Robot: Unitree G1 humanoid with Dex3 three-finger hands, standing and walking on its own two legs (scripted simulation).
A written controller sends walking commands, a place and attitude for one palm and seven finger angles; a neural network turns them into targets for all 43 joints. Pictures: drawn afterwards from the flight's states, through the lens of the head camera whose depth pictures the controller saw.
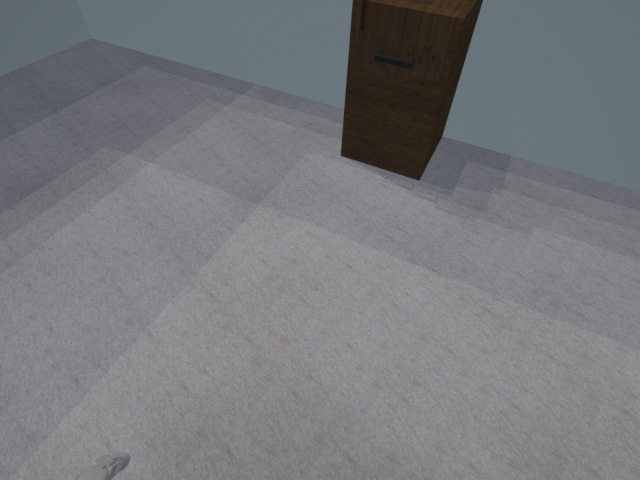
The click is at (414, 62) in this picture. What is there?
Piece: drawer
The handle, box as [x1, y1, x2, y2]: [374, 51, 415, 68]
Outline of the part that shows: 374,58 375,60 409,68 412,66 415,59 407,61 382,55 381,51 378,54 376,54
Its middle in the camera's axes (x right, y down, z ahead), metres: +0.30 -0.73 +1.58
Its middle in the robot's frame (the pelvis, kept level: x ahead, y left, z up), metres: +1.67 -0.22 -0.19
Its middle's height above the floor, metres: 0.57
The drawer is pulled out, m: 0.00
